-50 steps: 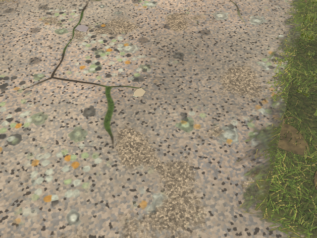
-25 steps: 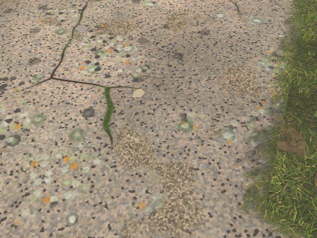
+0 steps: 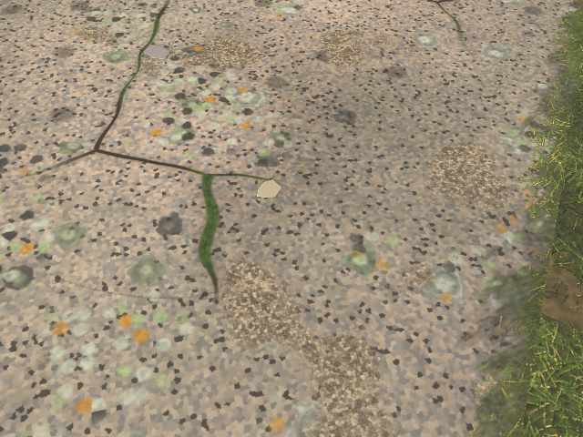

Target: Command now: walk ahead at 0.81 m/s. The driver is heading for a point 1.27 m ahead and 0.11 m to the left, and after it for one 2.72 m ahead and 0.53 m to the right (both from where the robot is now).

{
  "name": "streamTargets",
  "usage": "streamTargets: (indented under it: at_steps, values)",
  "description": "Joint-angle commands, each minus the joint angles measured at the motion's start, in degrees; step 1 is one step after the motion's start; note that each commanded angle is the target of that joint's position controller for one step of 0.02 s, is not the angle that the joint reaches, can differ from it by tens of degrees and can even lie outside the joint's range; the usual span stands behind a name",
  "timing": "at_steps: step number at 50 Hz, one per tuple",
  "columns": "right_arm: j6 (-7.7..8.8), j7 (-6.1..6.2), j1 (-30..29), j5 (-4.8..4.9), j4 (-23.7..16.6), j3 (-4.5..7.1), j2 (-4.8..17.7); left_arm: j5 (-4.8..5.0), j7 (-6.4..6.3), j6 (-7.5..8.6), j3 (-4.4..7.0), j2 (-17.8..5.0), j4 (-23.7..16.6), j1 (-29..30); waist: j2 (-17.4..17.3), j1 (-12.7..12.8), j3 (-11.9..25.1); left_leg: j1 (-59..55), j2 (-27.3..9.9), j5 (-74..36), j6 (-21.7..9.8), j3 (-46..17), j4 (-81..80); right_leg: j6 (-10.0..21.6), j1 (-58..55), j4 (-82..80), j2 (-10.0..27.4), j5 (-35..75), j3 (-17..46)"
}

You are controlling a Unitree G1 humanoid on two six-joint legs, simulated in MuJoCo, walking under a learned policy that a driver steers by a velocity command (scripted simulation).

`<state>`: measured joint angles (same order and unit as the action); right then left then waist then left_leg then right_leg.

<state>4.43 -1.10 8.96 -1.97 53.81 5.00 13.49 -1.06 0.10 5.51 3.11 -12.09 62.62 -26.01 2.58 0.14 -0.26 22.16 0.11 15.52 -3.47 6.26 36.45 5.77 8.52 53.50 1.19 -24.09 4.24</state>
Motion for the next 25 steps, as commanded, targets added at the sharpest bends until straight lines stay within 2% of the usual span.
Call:
streamTargets:
  at_steps: [1,2,3,4,5,7,9,11,13,14,15,16,18,19,20,21,22,23,24,25]
  values:
    - [0.01,-0.07,11.3,-0.08,1.8,0.63,6.2,-0.28,1.91,1.9,0.25,-3.6,-9.5,9.3,-4.4,-2.8,-2.1,-22.1,-19.7,30.7,-6.7,-38.2,-27.6,3.3,37.2,24.4,3.3,12.0,0.8]
    - [0.47,-0.24,10.8,0.4,2.0,0.35,6.1,-0.7,2.29,1.61,0.32,-2.7,-9.3,8.4,-3.6,-0.8,-1.8,-18.4,-16.8,25.2,-6.1,-31.5,-28.6,2.8,33.9,21.2,4.9,13.2,0.1]
    - [0.91,-0.07,10.4,0.62,2.3,-0.36,4.7,-1.47,2.62,0.83,0.17,-1.8,-9.5,7.4,-5.4,1.0,-2.8,-15.1,-14.8,22.1,-5.3,-27.3,-29.9,1.6,32.2,19.0,5.9,13.7,-0.4]
    - [1.29,0.12,11.2,0.69,2.8,-0.87,3.4,-1.77,3.0,-0.08,0.04,-1.3,-10.0,8.1,-6.3,1.5,-4.2,-13.1,-13.4,19.2,-4.9,-24.2,-31.0,0.6,31.8,18.1,6.7,14.5,-1.1]
    - [1.64,0.4,12.6,0.77,3.4,-1.08,3.0,-1.57,3.23,-0.87,-0.05,-1.1,-10.6,9.3,-6.4,1.7,-5.6,-12.7,-12.4,16.7,-5.4,-22.0,-32.2,-0.3,33.6,18.2,6.8,15.8,-2.2]
    - [2.24,0.58,15.1,0.85,3.6,-1.24,3.5,-1.36,3.41,-1.81,0.0,-2.0,-12.7,14.6,-4.7,1.1,-8.0,-13.8,-11.5,10.7,-6.0,-18.4,-33.9,-1.5,39.3,15.6,7.2,19.3,-3.8]
    - [2.68,0.37,17.8,1.06,3.5,-1.44,3.5,-1.07,3.44,-2.0,-0.04,-2.6,-15.4,22.0,-3.5,-0.6,-9.8,-14.3,-10.0,3.2,-6.6,-14.4,-35.8,-2.3,41.4,8.6,6.7,22.6,-6.2]
    - [3.19,0.39,19.5,1.26,3.5,-1.89,2.5,-0.81,3.57,-1.85,-0.33,-2.2,-18.0,28.0,-3.3,-1.6,-11.0,-14.5,-8.9,-4.5,-7.1,-11.1,-37.2,-2.7,39.6,-0.9,5.7,26.2,-7.9]
    - [3.67,0.73,20.7,1.71,3.5,-2.08,2.5,-0.24,3.84,-1.88,-0.83,-1.2,-19.3,31.4,-3.6,-2.3,-10.8,-16.2,-8.6,-13.0,-6.8,-8.3,-40.1,-1.7,34.7,-9.3,4.0,29.7,-10.4]
    - [3.98,0.99,21.6,1.85,3.8,-2.05,3.2,-0.21,3.92,-1.69,-1.17,-0.7,-20.4,33.2,-4.7,-2.3,-11.8,-17.5,-10.3,-19.6,-6.8,-7.7,-40.8,-0.8,32.6,-13.4,4.2,30.7,-10.6]
    - [4.0,1.2,22.0,1.94,4.2,-2.08,3.3,-0.14,3.79,-1.58,-1.2,-1.0,-20.8,34.3,-4.2,-2.2,-11.8,-21.0,-10.4,-26.8,-6.5,-6.0,-40.7,0.1,31.3,-16.3,3.2,30.6,-11.7]
    - [3.96,1.28,22.1,1.87,4.4,-2.11,3.8,-0.14,3.48,-1.47,-1.14,-1.4,-21.0,34.5,-4.4,-2.0,-10.7,-24.8,-10.4,-35.7,-6.2,-4.3,-39.0,1.2,29.3,-18.8,1.7,29.8,-12.7]
    - [3.55,1.66,22.1,1.0,4.5,-1.69,6.6,0.12,2.56,-1.4,-0.48,-3.4,-20.8,30.8,-8.1,0.4,-4.9,-31.9,-11.7,-64.2,-5.1,-2.8,-29.5,3.0,22.4,-19.7,-3.4,24.1,-14.7]
    - [2.86,2.11,22.0,0.31,4.8,-1.21,8.4,0.16,2.0,-1.32,0.18,-5.2,-19.6,25.1,-10.2,3.5,-0.5,-34.3,-12.5,-73.9,-4.7,-2.4,-20.5,4.0,16.6,-19.4,-5.4,20.0,-14.3]
    - [1.96,2.66,21.2,-0.44,5.0,-0.64,10.1,0.26,1.23,-1.27,1.24,-7.5,-17.0,15.0,-11.7,8.1,5.1,-33.6,-13.2,-77.2,-4.3,-2.2,-7.9,4.9,6.7,-19.3,-6.9,15.5,-13.3]
    - [1.24,2.84,18.5,-0.46,4.4,-0.28,10.8,-0.08,0.4,-1.3,2.42,-9.8,-13.4,2.9,-10.5,14.3,10.3,-27.7,-11.6,-70.2,-4.0,-1.1,9.1,5.8,-6.8,-23.3,-5.6,14.8,-11.9]
    - [1.32,1.77,20.2,0.64,2.5,-1.41,5.1,-2.08,-0.5,-1.24,3.91,-14.5,-12.0,-4.3,-3.7,13.5,16.9,-9.0,-6.7,-45.1,-4.0,-1.6,30.5,8.6,-24.4,-22.4,6.5,-5.0,2.8]
    - [2.73,0.15,24.1,3.4,0.5,-2.63,-0.8,-2.25,0.52,-1.1,4.8,-16.6,-11.4,-3.1,12.2,7.1,23.6,10.8,4.7,6.9,-2.5,-8.0,49.8,15.0,-34.4,-34.2,20.7,-21.9,39.8]
    - [3.24,0.66,17.6,3.48,-1.1,-1.65,4.3,-1.75,1.37,-1.03,4.34,-13.4,-11.4,1.6,5.4,6.7,17.9,18.0,1.4,3.8,-4.7,-12.9,52.9,13.2,-30.7,-39.2,18.2,-19.6,41.4]
    - [3.46,0.94,11.5,2.99,-2.9,-1.68,4.6,-1.39,1.51,-0.27,3.45,-9.8,-10.7,4.9,-0.4,5.9,9.7,20.0,-1.5,-0.4,-5.1,-12.0,50.4,11.6,-22.0,-39.2,17.1,-10.4,31.2]
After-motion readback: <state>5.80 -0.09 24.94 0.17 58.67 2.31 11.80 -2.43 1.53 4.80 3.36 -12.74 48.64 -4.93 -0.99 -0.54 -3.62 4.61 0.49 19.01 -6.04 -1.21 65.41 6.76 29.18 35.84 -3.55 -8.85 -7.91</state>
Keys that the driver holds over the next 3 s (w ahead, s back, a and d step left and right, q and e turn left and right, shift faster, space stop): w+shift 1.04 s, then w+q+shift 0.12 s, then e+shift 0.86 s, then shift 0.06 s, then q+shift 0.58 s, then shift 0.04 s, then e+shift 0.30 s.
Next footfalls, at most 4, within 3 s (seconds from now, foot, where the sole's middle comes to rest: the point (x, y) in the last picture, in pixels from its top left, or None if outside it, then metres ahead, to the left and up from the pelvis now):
0.42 right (321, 414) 0.55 -0.06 -0.76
0.90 left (253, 250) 1.01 0.11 -0.76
1.34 right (301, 143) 1.47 -0.02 -0.76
1.92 left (256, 123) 1.57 0.13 -0.76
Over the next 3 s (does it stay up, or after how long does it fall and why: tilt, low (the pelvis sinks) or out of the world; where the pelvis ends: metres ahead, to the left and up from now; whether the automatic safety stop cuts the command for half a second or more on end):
stays up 1.44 0.15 0.02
